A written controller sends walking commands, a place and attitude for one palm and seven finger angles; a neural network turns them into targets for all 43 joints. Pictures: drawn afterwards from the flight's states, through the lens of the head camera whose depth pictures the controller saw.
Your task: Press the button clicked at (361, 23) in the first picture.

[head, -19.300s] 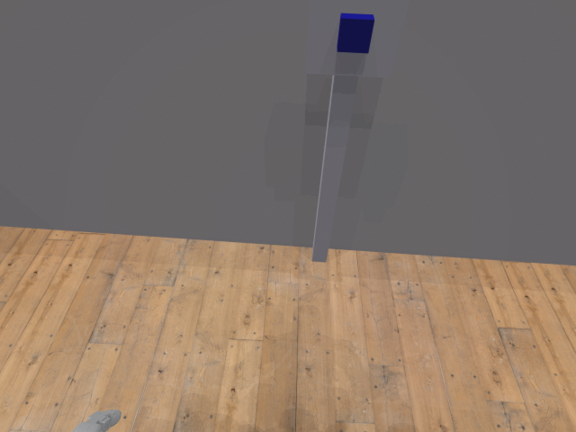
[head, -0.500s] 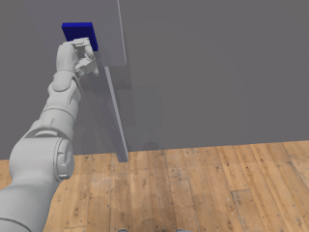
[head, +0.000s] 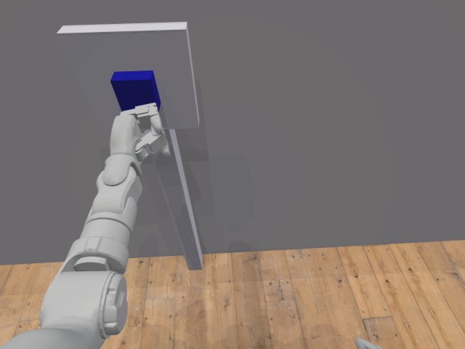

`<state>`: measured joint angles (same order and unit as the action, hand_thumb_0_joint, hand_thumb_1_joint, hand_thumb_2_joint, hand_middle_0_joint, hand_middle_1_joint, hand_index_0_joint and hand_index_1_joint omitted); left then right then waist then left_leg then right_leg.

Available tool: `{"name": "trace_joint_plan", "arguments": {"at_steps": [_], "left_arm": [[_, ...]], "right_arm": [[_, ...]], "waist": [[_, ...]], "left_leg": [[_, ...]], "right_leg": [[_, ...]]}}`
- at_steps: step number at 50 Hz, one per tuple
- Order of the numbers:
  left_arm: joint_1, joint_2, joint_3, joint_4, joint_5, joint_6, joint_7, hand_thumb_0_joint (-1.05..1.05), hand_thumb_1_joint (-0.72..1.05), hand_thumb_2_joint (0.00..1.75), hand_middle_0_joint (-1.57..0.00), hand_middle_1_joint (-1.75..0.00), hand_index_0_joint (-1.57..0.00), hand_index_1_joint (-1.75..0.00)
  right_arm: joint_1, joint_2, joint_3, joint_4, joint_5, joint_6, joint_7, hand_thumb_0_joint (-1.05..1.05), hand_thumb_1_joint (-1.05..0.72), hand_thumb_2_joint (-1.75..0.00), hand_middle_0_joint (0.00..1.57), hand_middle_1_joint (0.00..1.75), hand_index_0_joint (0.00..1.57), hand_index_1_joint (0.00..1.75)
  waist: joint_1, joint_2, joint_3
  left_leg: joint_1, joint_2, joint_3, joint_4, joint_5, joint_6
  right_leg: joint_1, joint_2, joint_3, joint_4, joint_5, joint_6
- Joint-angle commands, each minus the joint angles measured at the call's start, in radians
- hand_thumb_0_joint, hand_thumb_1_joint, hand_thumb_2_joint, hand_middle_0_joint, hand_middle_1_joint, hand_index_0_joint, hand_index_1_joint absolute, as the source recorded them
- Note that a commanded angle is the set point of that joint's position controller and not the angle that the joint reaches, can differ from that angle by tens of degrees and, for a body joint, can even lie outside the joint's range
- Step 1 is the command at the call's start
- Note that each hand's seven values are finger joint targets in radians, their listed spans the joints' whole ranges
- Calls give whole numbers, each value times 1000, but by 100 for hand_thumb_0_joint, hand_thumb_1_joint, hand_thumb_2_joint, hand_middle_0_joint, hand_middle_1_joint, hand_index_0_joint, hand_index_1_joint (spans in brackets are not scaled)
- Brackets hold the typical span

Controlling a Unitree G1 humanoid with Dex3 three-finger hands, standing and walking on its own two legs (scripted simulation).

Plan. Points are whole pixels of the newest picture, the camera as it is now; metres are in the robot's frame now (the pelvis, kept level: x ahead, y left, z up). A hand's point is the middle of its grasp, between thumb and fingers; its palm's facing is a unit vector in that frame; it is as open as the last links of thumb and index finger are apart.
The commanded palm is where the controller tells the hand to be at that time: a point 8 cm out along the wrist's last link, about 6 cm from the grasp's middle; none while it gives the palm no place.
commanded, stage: pull the fist back off the button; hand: left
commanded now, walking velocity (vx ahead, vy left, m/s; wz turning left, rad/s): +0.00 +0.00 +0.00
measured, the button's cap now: (137, 91) +0.52 +0.18 +0.18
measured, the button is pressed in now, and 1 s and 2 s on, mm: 0 0 0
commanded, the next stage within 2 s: draw the hand back to the body in 0.34 s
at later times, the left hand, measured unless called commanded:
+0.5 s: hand (151, 159) +0.38 +0.13 +0.16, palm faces +0.04 -1.00 +0.00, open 3.1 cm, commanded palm +0.34 +0.19 +0.16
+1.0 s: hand (102, 206) +0.28 +0.18 +0.17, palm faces +0.10 -0.99 -0.10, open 3.1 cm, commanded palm +0.24 +0.23 +0.17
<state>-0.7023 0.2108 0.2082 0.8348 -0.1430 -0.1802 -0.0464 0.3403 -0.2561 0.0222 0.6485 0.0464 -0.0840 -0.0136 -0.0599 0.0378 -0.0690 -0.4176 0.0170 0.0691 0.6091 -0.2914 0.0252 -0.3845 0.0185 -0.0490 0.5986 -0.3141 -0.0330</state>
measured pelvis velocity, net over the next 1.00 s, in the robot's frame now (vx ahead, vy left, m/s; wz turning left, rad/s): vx -0.01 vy -0.01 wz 0.03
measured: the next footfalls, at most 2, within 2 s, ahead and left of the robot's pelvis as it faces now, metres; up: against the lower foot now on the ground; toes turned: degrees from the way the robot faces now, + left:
none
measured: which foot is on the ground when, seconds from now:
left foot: down 0.00-1.00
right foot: down 0.00-1.00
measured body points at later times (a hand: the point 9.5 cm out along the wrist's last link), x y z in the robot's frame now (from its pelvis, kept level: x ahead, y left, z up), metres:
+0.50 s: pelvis +0.00 -0.01 +0.01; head +0.00 -0.03 +0.46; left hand +0.37 +0.18 +0.16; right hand +0.19 -0.24 -0.08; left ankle +0.01 +0.10 -0.73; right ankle -0.01 -0.10 -0.73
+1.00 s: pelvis -0.01 -0.01 +0.01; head -0.04 -0.03 +0.46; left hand +0.27 +0.23 +0.17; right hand +0.18 -0.23 -0.06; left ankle +0.01 +0.10 -0.73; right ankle -0.01 -0.10 -0.73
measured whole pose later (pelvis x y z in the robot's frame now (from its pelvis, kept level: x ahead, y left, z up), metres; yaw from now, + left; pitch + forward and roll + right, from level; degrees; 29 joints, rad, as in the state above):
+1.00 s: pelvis -0.01 -0.01 +0.01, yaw +2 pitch -4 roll +0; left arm -0.06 0.25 0.15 -0.02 -0.19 0.10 -0.09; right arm 0.18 -0.25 0.06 0.61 0.05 -0.07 -0.08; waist 0.03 0.06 -0.02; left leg -0.19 0.01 0.04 0.47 -0.22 0.01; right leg -0.14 0.02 -0.08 0.46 -0.26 -0.04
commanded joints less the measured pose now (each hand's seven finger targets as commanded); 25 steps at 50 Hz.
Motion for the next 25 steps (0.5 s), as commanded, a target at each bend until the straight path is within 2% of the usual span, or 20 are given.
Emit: {"name": "trace_joint_plan", "arguments": {"at_steps": [1, 3, 5, 6, 7, 8, 9, 10, 12, 14, 15, 16, 17, 18, 20, 22, 24, 25], "left_arm": [[-339, 181, 20, -385, -6, -27, 19, 0, 90, 90, -130, -150, -130, -150], [-289, 163, 12, -460, -13, -3, 18, 0, 90, 90, -130, -150, -130, -150], [-248, 157, 8, -536, -19, 21, 15, 0, 90, 90, -130, -150, -130, -150], [-221, 125, -16, -582, -25, 35, 10, 0, 90, 90, -130, -150, -130, -150], [-179, 132, -5, -617, -32, 48, 6, 0, 90, 90, -130, -150, -130, -150], [-151, 121, -13, -663, -38, 62, 2, 0, 90, 90, -130, -150, -130, -150], [-109, 113, -19, -680, -42, 79, -4, 0, 90, 90, -130, -150, -130, -150], [-85, 90, -45, -681, -43, 96, -9, 0, 90, 90, -130, -150, -130, -150], [-55, 81, -59, -709, -45, 134, -14, 0, 90, 90, -130, -150, -130, -150], [-108, 69, -85, -708, -44, 171, -9, 0, 90, 90, -130, -150, -130, -150], [-150, 84, -83, -711, -42, 183, -2, 0, 90, 90, -130, -150, -130, -150], [-171, 87, -82, -733, -40, 191, 2, 0, 90, 90, -130, -150, -130, -150], [-182, 98, -69, -732, -45, 198, 8, 0, 90, 90, -130, -150, -130, -150], [-214, 103, -71, -738, -45, 199, 10, 0, 90, 90, -130, -150, -130, -150], [-246, 102, -79, -743, -46, 185, 13, 0, 90, 90, -130, -150, -130, -150], [-260, 83, -87, -721, -49, 169, 14, 0, 90, 90, -130, -150, -130, -150], [-145, 111, -45, -694, -51, 160, 10, 0, 90, 90, -130, -150, -130, -150], [-87, 134, -21, -664, -54, 162, 5, 0, 90, 90, -130, -150, -130, -150]], "right_arm": [[-48, -123, -47, -156, 2, -29, -6, 0, -90, -90, 20, 30, 20, 30], [-67, -119, -49, -166, 5, -26, -8, 0, -90, -90, 20, 30, 20, 30], [-83, -118, -50, -176, 5, -21, -10, 0, -90, -90, 20, 30, 20, 30], [-95, -112, -49, -184, 7, -22, -9, 0, -90, -90, 20, 30, 20, 30], [-107, -109, -50, -188, 8, -22, -10, 0, -90, -90, 20, 30, 20, 30], [-119, -108, -49, -194, 8, -21, -10, 0, -90, -90, 20, 30, 20, 30], [-132, -105, -47, -196, 11, -19, -12, 0, -90, -90, 20, 30, 20, 30], [-138, -106, -44, -194, 12, -16, -14, 0, -90, -90, 20, 30, 20, 30], [-156, -105, -41, -193, 16, -10, -17, 0, -90, -90, 20, 30, 20, 30], [-174, -106, -34, -190, 17, 1, -29, 0, -90, -90, 20, 30, 20, 30], [-176, -108, -32, -185, 16, 5, -37, 0, -90, -90, 20, 30, 20, 30], [-187, -104, -30, -186, 15, 7, -40, 0, -90, -90, 20, 30, 20, 30], [-193, -102, -26, -186, 14, 10, -47, 0, -90, -90, 20, 30, 20, 30], [-201, -101, -22, -183, 13, 11, -53, 0, -90, -90, 20, 30, 20, 30], [-204, -98, -17, -177, 9, 14, -59, 0, -90, -90, 20, 30, 20, 30], [-206, -90, -14, -171, 7, 8, -61, 0, -90, -90, 20, 30, 20, 30], [-213, -90, -13, -178, 5, 7, -57, 0, -90, -90, 20, 30, 20, 30], [-208, -96, -12, -179, 2, 10, -55, 0, -90, -90, 20, 30, 20, 30]], "waist": [[42, -51, -307], [48, -39, -315], [53, -60, -326], [56, -57, -341], [68, -48, -341], [69, -57, -351], [73, -55, -334], [61, -82, -294], [57, -67, -240], [32, -76, -187], [14, -108, -159], [24, -55, -176], [24, -66, -183], [19, -47, -193], [13, -53, -221], [19, -25, -242], [53, -18, -272], [66, -74, -280]], "left_leg": [[219, -18, -54, -59, 287, 21], [246, -18, -50, -58, 319, 21], [264, -17, -51, -59, 354, 21], [284, -16, -51, -61, 382, 21], [290, -17, -46, -61, 396, 21], [299, -19, -44, -63, 411, 21], [296, -20, -42, -66, 408, 20], [287, -21, -44, -68, 392, 23], [283, -21, -48, -76, 358, 21], [275, -26, -56, -86, 286, 23], [272, -24, -60, -85, 259, 26], [281, -28, -62, -91, 246, 23], [285, -32, -67, -92, 236, 24], [293, -33, -68, -93, 227, 22], [309, -32, -73, -89, 232, 22], [324, -35, -79, -90, 242, 18], [322, -36, -77, -95, 266, 14], [298, -36, -77, -98, 272, 16]], "right_leg": [[132, 9, 27, -71, 386, 10], [144, 8, 27, -74, 419, 10], [171, 7, 24, -76, 448, 10], [181, 5, 23, -73, 477, 11], [196, 3, 25, -76, 499, 12], [214, 1, 24, -76, 526, 13], [218, -1, 24, -80, 531, 14], [205, 1, 21, -89, 521, 16], [178, -1, 18, -101, 488, 18], [141, -2, 20, -126, 413, 21], [128, -2, 22, -138, 381, 25], [129, -5, 25, -141, 358, 20], [134, -6, 28, -146, 345, 19], [134, -8, 31, -150, 332, 18], [140, -8, 32, -150, 322, 17], [145, -8, 30, -143, 330, 11], [183, -9, 27, -135, 356, 6], [211, -10, 26, -134, 372, 10]]}}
